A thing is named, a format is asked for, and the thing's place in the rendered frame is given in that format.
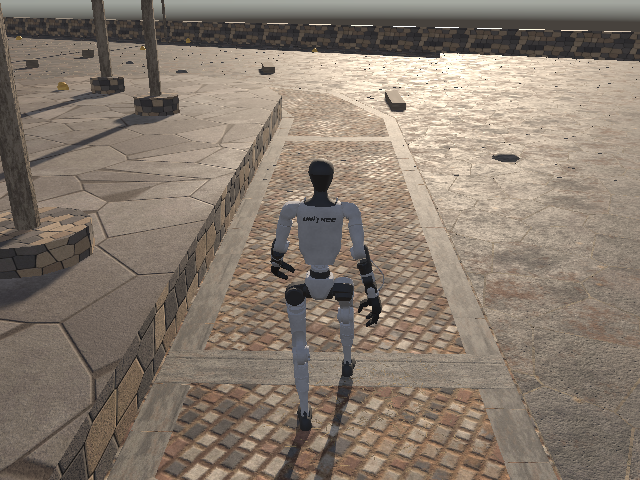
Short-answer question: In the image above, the robot left upper arm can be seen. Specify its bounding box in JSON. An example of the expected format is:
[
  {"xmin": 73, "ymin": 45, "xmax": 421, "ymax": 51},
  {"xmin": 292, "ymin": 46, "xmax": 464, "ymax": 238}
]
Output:
[{"xmin": 273, "ymin": 201, "xmax": 300, "ymax": 253}]

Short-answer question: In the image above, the left robot hand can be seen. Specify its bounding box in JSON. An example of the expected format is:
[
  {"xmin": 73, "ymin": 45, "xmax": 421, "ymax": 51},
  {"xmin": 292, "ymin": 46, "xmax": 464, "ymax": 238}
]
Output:
[{"xmin": 271, "ymin": 261, "xmax": 295, "ymax": 280}]

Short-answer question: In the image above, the robot right upper arm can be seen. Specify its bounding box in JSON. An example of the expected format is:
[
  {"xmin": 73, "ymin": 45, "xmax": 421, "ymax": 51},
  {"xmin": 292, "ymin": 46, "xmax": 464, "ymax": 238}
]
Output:
[{"xmin": 341, "ymin": 202, "xmax": 366, "ymax": 260}]

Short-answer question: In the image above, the robot left forearm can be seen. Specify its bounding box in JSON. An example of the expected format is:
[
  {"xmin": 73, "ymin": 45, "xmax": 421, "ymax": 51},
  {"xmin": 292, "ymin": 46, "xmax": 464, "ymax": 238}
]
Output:
[{"xmin": 270, "ymin": 238, "xmax": 285, "ymax": 267}]

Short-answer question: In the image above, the robot head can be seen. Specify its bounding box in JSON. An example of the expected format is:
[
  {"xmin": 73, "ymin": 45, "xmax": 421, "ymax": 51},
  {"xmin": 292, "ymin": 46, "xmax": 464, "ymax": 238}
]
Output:
[{"xmin": 303, "ymin": 158, "xmax": 338, "ymax": 207}]

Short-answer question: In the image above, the right robot hand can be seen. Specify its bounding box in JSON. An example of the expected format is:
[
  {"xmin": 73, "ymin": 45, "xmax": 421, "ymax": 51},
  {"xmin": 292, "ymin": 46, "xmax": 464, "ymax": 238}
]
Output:
[{"xmin": 358, "ymin": 295, "xmax": 382, "ymax": 327}]

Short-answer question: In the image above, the right robot foot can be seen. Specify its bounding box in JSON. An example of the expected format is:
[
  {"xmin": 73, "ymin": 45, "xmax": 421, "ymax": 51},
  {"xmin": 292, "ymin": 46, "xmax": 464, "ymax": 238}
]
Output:
[{"xmin": 342, "ymin": 356, "xmax": 356, "ymax": 377}]

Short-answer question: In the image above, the robot right forearm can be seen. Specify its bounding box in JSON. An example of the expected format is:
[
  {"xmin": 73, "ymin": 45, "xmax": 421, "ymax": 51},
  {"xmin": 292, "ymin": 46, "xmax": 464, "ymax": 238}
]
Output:
[{"xmin": 357, "ymin": 244, "xmax": 379, "ymax": 298}]

